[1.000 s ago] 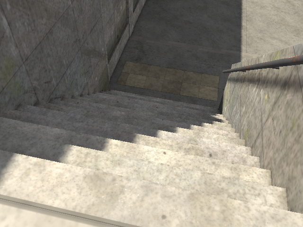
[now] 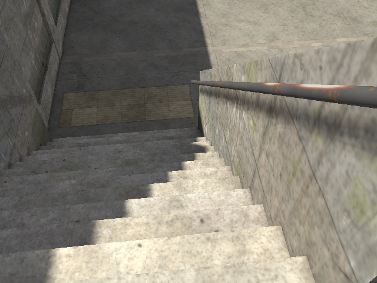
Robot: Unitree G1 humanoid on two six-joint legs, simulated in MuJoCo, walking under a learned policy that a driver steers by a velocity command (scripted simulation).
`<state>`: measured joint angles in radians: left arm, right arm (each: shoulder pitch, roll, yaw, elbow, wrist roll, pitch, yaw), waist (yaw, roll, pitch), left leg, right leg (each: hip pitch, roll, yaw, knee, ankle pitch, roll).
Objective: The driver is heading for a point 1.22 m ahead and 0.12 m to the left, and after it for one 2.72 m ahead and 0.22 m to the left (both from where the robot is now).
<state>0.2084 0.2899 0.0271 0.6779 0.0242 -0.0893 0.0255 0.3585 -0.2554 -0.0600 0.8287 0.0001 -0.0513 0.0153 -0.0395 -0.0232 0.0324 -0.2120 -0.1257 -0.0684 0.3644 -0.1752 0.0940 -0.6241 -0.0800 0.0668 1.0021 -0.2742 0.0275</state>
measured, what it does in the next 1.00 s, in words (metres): walks ahead: right foot, then left foot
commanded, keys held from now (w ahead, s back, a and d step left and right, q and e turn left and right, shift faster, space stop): w+q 0.42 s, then w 0.16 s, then w+e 0.42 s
